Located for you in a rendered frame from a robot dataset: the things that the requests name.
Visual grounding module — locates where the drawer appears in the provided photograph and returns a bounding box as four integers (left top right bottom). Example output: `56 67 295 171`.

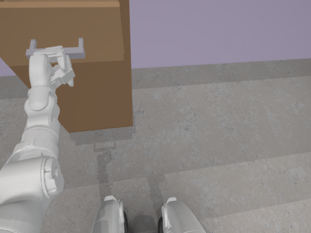
0 0 124 66

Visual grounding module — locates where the left robot hand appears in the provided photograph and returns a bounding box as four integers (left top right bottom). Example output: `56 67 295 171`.
29 46 75 92

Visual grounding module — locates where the cabinet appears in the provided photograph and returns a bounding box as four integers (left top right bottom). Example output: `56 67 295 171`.
0 0 133 133

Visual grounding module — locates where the left robot forearm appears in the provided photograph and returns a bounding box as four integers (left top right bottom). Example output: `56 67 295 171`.
0 86 60 203

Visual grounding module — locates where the left robot upper arm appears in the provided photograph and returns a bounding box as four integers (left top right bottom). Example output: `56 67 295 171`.
0 155 64 233

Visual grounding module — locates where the left robot thigh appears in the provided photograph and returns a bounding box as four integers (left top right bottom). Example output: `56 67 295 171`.
91 199 124 233

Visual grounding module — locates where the handle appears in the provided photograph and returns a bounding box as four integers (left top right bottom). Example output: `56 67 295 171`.
26 38 85 60

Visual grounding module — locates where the robot right shin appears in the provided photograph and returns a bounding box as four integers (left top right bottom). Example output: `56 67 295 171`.
163 197 176 233

